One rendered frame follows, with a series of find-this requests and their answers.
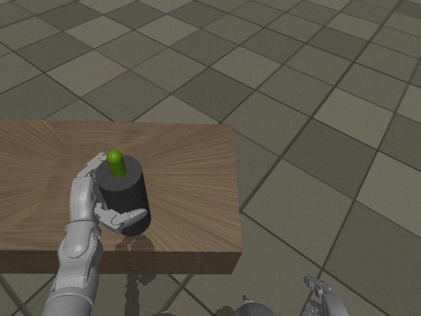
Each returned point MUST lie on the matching bottle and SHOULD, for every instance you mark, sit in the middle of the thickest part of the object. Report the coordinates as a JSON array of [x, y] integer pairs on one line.
[[121, 182]]

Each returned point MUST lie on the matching left robot hand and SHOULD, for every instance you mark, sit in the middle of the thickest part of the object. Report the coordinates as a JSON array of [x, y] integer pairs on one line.
[[86, 201]]

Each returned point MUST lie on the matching right robot hand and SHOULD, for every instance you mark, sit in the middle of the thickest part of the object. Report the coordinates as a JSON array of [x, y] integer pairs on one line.
[[332, 304]]

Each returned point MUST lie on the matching left robot arm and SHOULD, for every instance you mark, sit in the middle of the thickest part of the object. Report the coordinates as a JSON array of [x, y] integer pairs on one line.
[[75, 286]]

